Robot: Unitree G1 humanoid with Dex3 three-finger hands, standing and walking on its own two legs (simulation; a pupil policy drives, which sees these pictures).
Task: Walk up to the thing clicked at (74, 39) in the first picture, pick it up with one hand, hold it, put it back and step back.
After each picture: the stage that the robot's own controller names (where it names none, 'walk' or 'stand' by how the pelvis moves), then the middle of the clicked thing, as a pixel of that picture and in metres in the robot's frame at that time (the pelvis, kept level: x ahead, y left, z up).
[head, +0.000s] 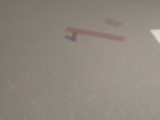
stand; (75, 36) +1.60 +0.06 -0.72
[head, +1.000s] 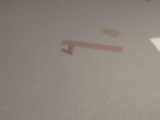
walk; (71, 49) +1.46 +0.23 -0.71
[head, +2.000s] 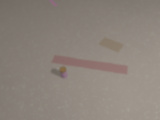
walk; (63, 72) +0.96 +0.26 -0.72
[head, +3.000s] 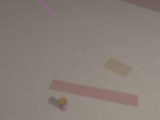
walk; (63, 104) +0.63 +0.20 -0.71
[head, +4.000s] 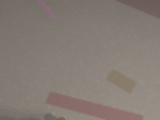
stand; out of the picture +0.44 +0.15 -0.70
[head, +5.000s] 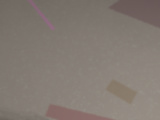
stand; out of the picture +0.39 +0.14 -0.72
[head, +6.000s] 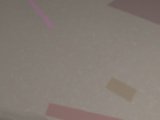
stand; out of the picture +0.39 +0.16 -0.72
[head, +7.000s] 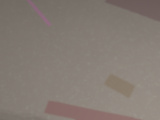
stand; out of the picture +0.40 +0.16 -0.72
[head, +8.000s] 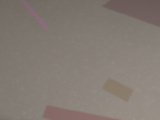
stand; out of the picture +0.38 +0.17 -0.73
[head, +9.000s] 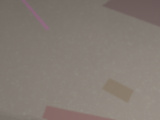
stand; out of the picture +0.37 +0.17 -0.73
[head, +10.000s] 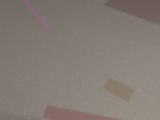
stand; out of the picture +0.37 +0.16 -0.73
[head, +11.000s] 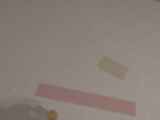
go down; (53, 116) +0.40 +0.16 -0.67
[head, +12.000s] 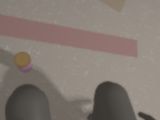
go down; (24, 63) +0.45 +0.23 -0.30
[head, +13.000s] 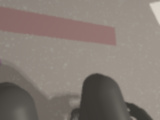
close in; out of the picture +0.43 +0.26 -0.25
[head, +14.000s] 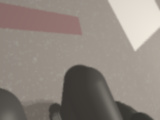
close; out of the picture +0.42 +0.28 -0.22
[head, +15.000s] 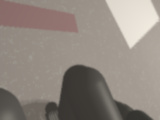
close; out of the picture +0.41 +0.28 -0.22
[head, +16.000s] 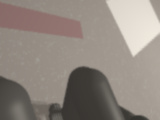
lift; out of the picture +0.37 +0.25 -0.21
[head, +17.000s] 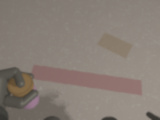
lift; (25, 92) +0.32 +0.19 +0.00
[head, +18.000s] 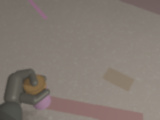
hold; (38, 92) +0.33 +0.16 +0.02
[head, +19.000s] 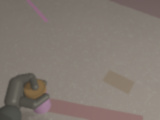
hold; (38, 97) +0.32 +0.16 +0.01
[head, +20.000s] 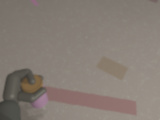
crouch; (35, 92) +0.35 +0.16 -0.03
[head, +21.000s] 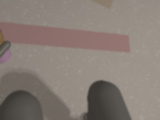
lower; out of the picture +0.47 +0.23 -0.09
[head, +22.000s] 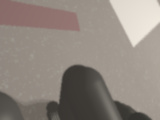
lower; out of the picture +0.41 +0.30 -0.23
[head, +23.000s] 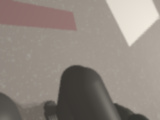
lower; out of the picture +0.42 +0.31 -0.23
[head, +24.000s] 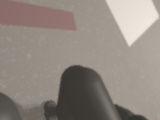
lower; out of the picture +0.42 +0.31 -0.23
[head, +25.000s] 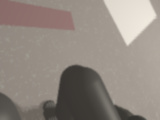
lower; out of the picture +0.42 +0.31 -0.23
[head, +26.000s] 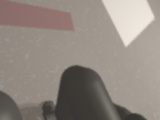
open; out of the picture +0.42 +0.30 -0.23
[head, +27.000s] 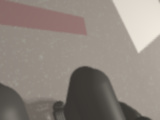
stand; out of the picture +0.41 +0.29 -0.23
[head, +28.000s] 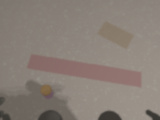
walk; (47, 91) +0.43 +0.20 -0.52
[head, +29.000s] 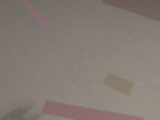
stand; out of the picture +0.40 +0.17 -0.66
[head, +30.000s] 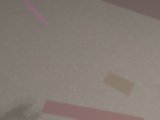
stand; out of the picture +0.39 +0.17 -0.67
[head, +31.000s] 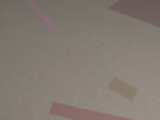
stand; out of the picture +0.42 +0.15 -0.72
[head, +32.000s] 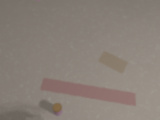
walk; (57, 109) +0.45 +0.14 -0.71
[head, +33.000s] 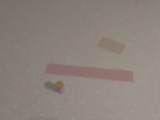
walk; (60, 87) +0.66 +0.23 -0.70
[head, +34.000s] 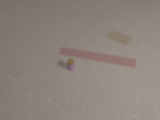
stand; (70, 64) +0.98 +0.13 -0.70
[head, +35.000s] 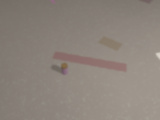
stand; (64, 68) +1.01 +0.15 -0.72
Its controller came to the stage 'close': yes
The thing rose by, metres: 0.71
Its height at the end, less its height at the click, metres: +0.00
